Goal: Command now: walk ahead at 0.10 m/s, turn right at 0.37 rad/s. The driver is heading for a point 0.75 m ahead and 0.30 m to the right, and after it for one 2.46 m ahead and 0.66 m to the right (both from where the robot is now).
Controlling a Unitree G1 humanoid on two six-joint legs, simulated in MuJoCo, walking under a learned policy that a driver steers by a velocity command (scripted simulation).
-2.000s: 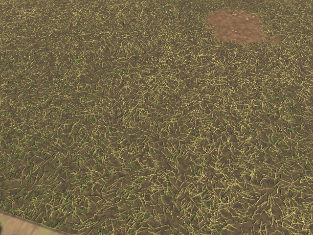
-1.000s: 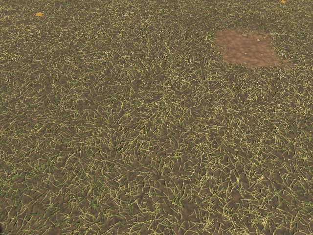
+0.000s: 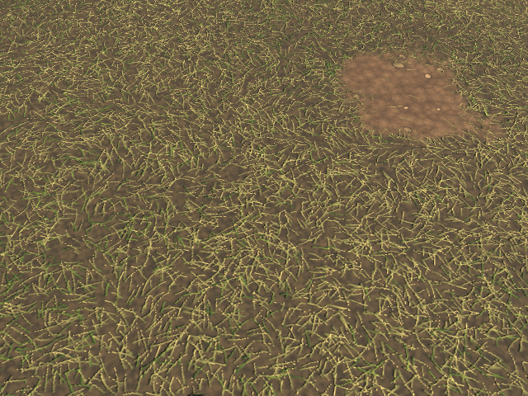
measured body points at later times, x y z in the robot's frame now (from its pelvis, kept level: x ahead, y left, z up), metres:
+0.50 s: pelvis +0.02 -0.04 +0.02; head +0.04 -0.09 +0.46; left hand +0.19 +0.21 -0.08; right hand +0.10 -0.36 -0.11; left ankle +0.09 +0.10 -0.65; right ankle +0.01 -0.12 -0.73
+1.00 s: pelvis +0.07 -0.02 +0.02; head +0.10 -0.01 +0.47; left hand +0.32 +0.17 -0.10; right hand +0.01 -0.31 -0.09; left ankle +0.12 +0.08 -0.73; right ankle -0.01 -0.14 -0.67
